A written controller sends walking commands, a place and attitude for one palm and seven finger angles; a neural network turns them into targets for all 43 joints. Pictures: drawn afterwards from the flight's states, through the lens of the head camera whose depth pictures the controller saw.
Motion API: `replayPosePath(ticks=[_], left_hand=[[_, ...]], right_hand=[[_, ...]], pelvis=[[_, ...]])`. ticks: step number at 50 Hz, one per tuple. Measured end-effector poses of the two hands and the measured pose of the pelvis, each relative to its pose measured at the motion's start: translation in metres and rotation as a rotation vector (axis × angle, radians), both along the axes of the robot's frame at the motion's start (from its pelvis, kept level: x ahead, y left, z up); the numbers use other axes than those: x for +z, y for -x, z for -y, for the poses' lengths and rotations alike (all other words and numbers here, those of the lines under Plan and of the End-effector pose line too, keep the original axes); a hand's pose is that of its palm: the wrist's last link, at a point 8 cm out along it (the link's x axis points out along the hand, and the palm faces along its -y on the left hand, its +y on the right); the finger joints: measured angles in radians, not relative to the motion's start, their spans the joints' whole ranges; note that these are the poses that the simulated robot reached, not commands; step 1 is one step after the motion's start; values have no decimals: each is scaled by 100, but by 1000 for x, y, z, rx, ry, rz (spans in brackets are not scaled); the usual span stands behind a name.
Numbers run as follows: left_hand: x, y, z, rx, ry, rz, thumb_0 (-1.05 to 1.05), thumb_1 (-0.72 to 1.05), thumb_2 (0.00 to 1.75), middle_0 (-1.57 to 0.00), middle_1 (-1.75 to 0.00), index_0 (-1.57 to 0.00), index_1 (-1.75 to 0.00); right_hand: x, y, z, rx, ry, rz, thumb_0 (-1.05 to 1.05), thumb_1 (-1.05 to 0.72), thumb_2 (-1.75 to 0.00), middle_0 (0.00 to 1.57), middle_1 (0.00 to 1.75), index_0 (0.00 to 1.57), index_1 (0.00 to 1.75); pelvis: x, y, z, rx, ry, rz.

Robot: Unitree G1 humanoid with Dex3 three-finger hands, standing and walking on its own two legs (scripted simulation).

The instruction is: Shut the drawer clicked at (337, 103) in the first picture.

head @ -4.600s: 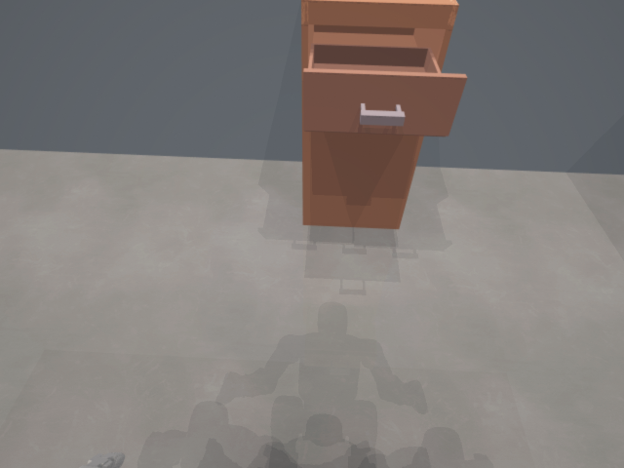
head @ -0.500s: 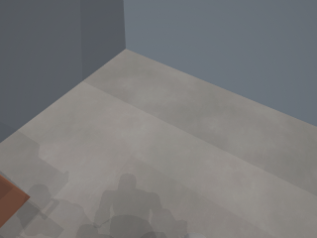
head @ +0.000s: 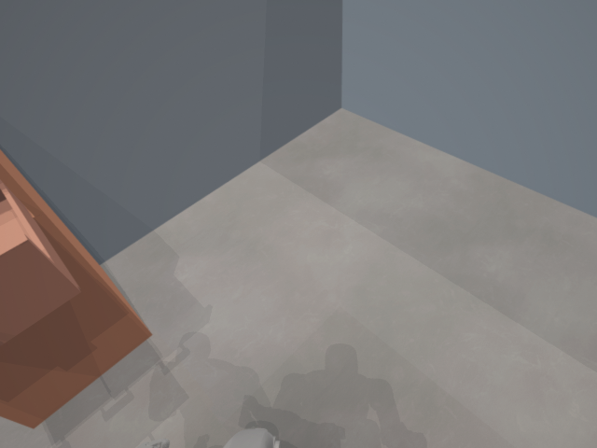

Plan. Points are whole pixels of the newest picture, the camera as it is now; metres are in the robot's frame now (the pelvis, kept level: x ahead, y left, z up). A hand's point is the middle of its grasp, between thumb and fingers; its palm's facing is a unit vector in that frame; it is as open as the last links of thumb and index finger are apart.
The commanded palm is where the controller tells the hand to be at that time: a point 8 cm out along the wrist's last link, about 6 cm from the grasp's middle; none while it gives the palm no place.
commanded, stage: turn to face it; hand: left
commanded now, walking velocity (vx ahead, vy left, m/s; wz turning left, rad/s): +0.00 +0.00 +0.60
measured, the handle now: out of the picture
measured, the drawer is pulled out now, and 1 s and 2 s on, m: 0.30 0.30 0.30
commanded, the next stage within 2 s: take the last steps up to it in 1.12 s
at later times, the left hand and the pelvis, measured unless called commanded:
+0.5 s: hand out of the picture -0.09 +0.27 -0.19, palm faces +0.40 -0.88 -0.25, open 7.4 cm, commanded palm none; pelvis -0.01 +0.06 -0.01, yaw +19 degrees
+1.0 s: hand out of the picture +0.02 +0.26 -0.14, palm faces +0.53 -0.79 -0.30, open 7.4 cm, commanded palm none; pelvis +0.00 +0.02 -0.01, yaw +35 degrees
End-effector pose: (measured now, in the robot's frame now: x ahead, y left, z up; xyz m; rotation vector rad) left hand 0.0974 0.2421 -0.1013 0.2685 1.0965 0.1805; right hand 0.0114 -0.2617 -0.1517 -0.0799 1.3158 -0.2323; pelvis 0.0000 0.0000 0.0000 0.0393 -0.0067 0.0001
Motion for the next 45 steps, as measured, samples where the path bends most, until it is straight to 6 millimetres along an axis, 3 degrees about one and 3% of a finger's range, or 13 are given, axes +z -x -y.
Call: replayPosePath(ticks=[5,10,16,20,24,31,38,45], left_hand=[[-10,51,2,112,27,-48,0,90,90,-20,-30,-20,-30],[-24,114,-4,232,58,-154,0,90,90,-20,-30,-20,-30],[-44,188,-24,374,97,-291,0,90,90,-20,-30,-20,-30],[-63,219,-48,458,117,-342,1,90,90,-20,-30,-20,-30],[-58,213,-69,494,114,-301,1,91,90,-20,-30,-20,-30],[-40,165,-96,504,94,-93,1,91,90,-20,-30,-20,-30],[-24,126,-101,505,55,25,0,91,90,-20,-30,-20,-30],[-8,102,-82,516,3,94,0,91,90,-20,-30,-20,-30]], right_hand=[[4,-39,8,120,27,9,1,-91,-90,20,30,20,30],[10,-89,-5,246,58,38,1,-91,-90,20,30,19,30],[21,-159,-59,417,81,145,1,-91,-90,20,30,19,30],[28,-192,-104,517,90,243,1,-91,-90,20,30,19,30],[42,-194,-132,563,85,261,1,-91,-90,20,30,20,30],[44,-172,-149,595,62,202,0,-91,-90,20,30,20,30],[29,-141,-129,579,45,104,1,-90,-90,21,30,20,30],[4,-121,-88,578,34,-19,1,-90,-90,20,30,20,30]], pelvis=[[-1,3,2,80,-6,10],[-4,6,-6,151,2,3],[-12,9,-30,229,26,-12],[-23,11,-50,284,37,-13],[-13,12,-60,321,59,-1],[-1,14,-67,408,79,14],[-1,11,-60,482,64,11],[-7,3,-35,556,41,-1]])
